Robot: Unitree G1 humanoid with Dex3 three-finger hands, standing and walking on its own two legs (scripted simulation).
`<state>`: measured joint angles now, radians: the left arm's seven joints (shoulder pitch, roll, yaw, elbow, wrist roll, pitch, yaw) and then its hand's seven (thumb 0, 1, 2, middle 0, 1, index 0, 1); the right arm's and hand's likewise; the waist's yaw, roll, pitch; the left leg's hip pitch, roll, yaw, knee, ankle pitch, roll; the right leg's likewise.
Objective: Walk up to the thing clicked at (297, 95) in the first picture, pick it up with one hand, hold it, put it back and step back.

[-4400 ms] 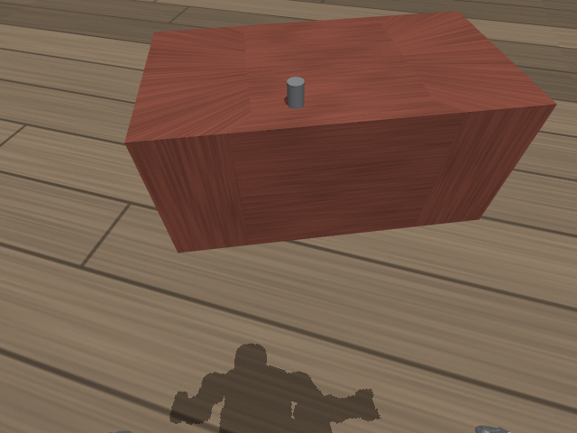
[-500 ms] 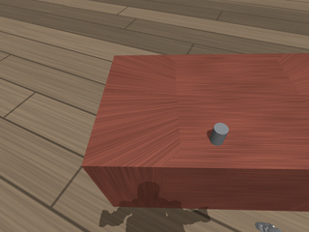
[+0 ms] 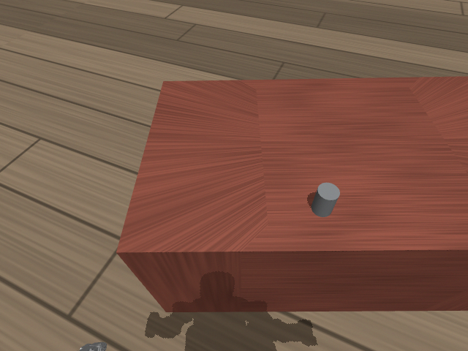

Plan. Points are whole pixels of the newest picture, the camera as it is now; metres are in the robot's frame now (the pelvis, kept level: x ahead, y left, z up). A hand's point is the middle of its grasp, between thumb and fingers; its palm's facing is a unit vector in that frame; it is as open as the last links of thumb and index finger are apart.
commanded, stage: walk up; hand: right
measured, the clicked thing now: (324, 200) +0.47 -0.22 -0.14
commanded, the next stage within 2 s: stand in 0.36 s
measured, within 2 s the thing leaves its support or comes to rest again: neither
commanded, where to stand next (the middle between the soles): +0.04 +0.00 m, yaw -1 degrees
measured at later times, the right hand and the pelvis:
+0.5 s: hand out of the picture +0.08 -0.25 -0.16, palm faces -0.03 +0.94 -0.34, open 7.4 cm; pelvis +0.00 +0.00 +0.00, yaw +0 degrees
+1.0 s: hand out of the picture +0.08 -0.26 -0.16, palm faces -0.03 +0.94 -0.33, open 7.4 cm; pelvis +0.01 -0.01 +0.00, yaw +0 degrees
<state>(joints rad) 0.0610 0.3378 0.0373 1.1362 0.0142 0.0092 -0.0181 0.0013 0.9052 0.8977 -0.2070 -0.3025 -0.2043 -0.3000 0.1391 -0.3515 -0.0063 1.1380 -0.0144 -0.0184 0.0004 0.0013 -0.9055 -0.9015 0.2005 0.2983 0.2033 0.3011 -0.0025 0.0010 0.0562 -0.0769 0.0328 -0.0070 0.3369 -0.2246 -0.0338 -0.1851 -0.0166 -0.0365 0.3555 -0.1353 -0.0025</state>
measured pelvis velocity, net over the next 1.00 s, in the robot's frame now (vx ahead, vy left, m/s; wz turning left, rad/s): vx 0.01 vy -0.01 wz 0.00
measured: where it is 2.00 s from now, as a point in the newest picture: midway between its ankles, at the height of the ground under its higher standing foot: outside the picture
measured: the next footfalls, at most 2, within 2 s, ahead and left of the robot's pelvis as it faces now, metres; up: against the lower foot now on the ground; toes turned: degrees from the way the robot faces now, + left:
none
